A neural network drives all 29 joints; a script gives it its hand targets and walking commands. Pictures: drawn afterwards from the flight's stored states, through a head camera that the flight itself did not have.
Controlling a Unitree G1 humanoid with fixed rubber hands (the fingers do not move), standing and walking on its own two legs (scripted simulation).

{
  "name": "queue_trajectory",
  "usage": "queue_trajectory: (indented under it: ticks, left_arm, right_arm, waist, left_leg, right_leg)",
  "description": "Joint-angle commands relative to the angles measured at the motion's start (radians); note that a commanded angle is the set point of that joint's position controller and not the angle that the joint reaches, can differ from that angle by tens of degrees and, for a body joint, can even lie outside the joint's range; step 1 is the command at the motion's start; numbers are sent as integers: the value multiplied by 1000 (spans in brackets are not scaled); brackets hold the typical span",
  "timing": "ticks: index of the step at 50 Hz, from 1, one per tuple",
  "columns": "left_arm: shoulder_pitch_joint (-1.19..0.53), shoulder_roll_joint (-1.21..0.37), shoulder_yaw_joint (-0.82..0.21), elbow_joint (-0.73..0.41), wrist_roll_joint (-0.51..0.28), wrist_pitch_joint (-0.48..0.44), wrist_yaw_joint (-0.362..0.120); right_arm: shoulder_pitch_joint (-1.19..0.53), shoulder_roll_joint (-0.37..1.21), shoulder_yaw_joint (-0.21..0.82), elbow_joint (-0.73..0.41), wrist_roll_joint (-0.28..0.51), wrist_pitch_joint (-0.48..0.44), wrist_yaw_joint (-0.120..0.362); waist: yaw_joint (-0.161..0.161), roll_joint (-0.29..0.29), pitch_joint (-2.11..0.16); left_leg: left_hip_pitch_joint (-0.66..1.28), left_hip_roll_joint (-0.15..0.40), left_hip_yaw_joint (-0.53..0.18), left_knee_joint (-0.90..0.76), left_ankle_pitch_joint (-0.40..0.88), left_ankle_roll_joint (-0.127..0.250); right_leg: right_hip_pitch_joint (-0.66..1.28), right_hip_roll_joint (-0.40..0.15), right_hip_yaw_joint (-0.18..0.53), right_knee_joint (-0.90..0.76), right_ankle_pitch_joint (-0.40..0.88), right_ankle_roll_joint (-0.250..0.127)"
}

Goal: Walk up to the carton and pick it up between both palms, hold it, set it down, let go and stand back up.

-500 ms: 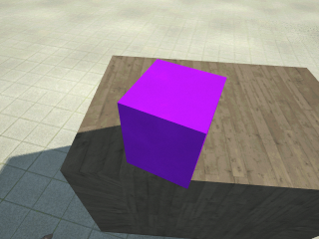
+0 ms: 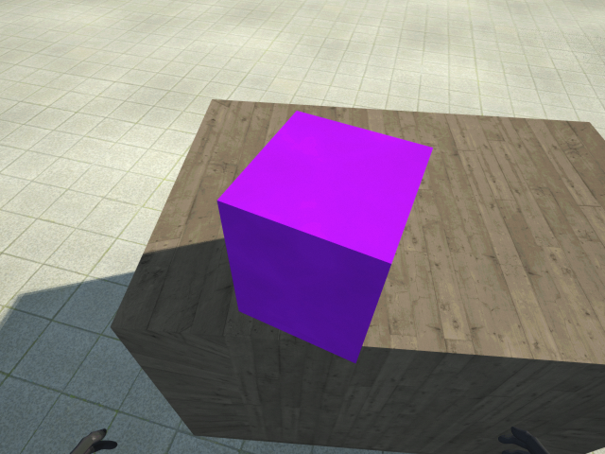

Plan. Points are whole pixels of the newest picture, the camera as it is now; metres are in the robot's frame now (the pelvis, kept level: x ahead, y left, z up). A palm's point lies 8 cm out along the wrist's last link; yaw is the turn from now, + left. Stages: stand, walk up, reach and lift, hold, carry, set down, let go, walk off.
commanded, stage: walk up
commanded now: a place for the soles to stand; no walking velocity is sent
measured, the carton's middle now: (326, 237) +0.42 -0.01 +0.06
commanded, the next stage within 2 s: reach and lift in 0.92 s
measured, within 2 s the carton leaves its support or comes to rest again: neither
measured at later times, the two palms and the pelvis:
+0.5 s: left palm out of the picture +0.13 +0.31 -0.10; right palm out of the picture +0.16 -0.30 -0.07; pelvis +0.03 +0.00 +0.00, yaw +0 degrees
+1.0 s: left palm out of the picture +0.13 +0.31 -0.09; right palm out of the picture +0.15 -0.31 -0.07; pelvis +0.02 +0.00 +0.00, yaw +0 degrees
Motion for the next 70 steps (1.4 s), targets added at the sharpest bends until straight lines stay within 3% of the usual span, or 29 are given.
queue_trajectory:
  ticks: [1, 3, 6, 12, 17, 24, 46, 47, 49, 50, 52, 54, 57, 60, 64, 70]
  left_arm:
    - [-15, 195, 53, -52, 12, -16, -5]
    - [-12, 211, 61, -55, 20, -15, -9]
    - [-6, 217, 64, -57, 23, -16, -8]
    - [1, 188, 54, -66, 15, -26, -9]
    - [28, 195, 53, -58, 9, -33, -1]
    - [22, 190, 53, -60, 4, -28, 6]
    - [-4, 188, 52, -52, 16, -27, -4]
    - [-265, 141, 53, -387, 9, 142, 38]
    - [-209, 120, 74, -478, 31, 257, 57]
    - [-188, 111, 84, -478, 43, 283, 55]
    - [-152, 113, 90, -525, 39, 323, 43]
    - [-82, 124, 102, -571, 41, 345, 24]
    - [5, 138, 119, -588, 40, 341, -2]
    - [47, 158, 143, -590, 33, 328, -29]
    - [33, 172, 148, -614, -5, 304, -50]
    - [-34, 184, 128, -713, -80, 266, -47]
  right_arm:
    - [-20, -188, -62, 44, 4, -32, 5]
    - [-29, -201, -70, 39, -5, -31, 9]
    - [-20, -185, -70, 39, -8, -32, 11]
    - [-6, -189, -65, 33, -4, -47, 10]
    - [-1, -176, -61, 32, 4, -49, -1]
    - [10, -174, -65, 36, 4, -45, -9]
    - [-20, -178, -54, 37, 0, -43, 0]
    - [-291, 23, -172, 249, -97, -188, 28]
    - [-185, -27, -185, 249, -112, -195, 57]
    - [-177, -32, -184, 236, -97, -200, 61]
    - [-168, -27, -172, 174, -75, -220, 51]
    - [-115, -34, -160, 95, -44, -229, 33]
    - [-75, -17, -133, -11, 1, -237, 0]
    - [-36, 18, -107, -99, 27, -247, -34]
    - [-14, 65, -92, -198, 41, -256, -65]
    - [23, 152, -87, -303, 56, -224, -83]
  waist:
    - [13, 67, -174]
    - [17, 51, -108]
    - [12, 46, -72]
    - [10, 92, -163]
    - [11, 79, -237]
    - [6, 86, -246]
    - [5, 93, -161]
    - [-44, 32, -9]
    - [-63, 76, 22]
    - [-61, 59, 14]
    - [-40, -32, -26]
    - [-28, -71, -95]
    - [-4, -110, -145]
    - [20, -156, -137]
    - [34, -143, -89]
    - [16, -65, -42]
  left_leg:
    - [43, 79, -137, -168, -119, 80]
    - [-34, 56, -125, -160, -266, 79]
    - [-45, 41, -97, -143, -213, 70]
    - [53, 92, -150, -155, 19, 89]
    - [96, 79, -95, -68, 280, 72]
    - [118, 85, -90, -56, 340, 78]
    - [42, 80, -122, -143, 101, 84]
    - [30, 41, 71, -111, -90, -27]
    - [-34, 61, 66, -131, -183, -3]
    - [-28, 55, 71, -118, -175, 6]
    - [125, 18, 82, -57, -87, 5]
    - [236, 2, 89, -58, 3, 15]
    - [213, -16, 113, -98, 74, 31]
    - [163, -31, 124, -125, 71, 42]
    - [149, -30, 138, -168, 35, 38]
    - [177, -11, 164, -220, -2, 24]
  right_leg:
    - [172, -118, 139, -196, -189, -41]
    - [146, -121, 174, -216, -336, -56]
    - [123, -148, 205, -250, -358, -69]
    - [165, -97, 119, -150, -91, -40]
    - [243, -136, 130, -125, 175, -52]
    - [236, -138, 106, -93, 228, -52]
    - [193, -123, 125, -168, -7, -46]
    - [-55, -22, -4, -94, -110, -37]
    - [23, -15, 6, -45, -114, -35]
    - [28, -21, 8, -49, -104, -35]
    - [-55, -52, 43, -123, -92, -36]
    - [-15, -38, 49, -148, 49, -20]
    - [189, -19, 62, -149, 266, 26]
    - [321, -34, 93, -166, 370, 52]
    - [333, -42, 107, -208, 311, 66]
    - [263, -35, 94, -263, 112, 48]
